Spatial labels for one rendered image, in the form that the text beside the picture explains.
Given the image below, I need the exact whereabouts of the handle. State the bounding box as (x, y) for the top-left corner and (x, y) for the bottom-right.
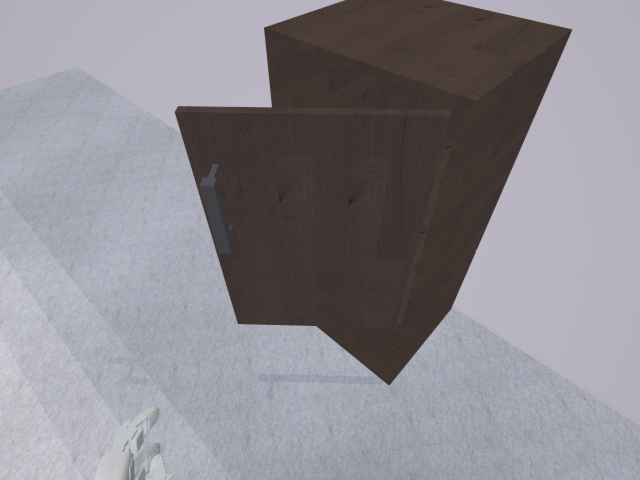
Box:
(200, 164), (234, 254)

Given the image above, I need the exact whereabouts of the cupboard door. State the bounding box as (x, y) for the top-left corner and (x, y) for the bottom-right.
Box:
(175, 106), (451, 328)

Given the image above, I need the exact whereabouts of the robot left hand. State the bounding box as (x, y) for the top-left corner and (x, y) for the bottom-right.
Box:
(93, 406), (172, 480)

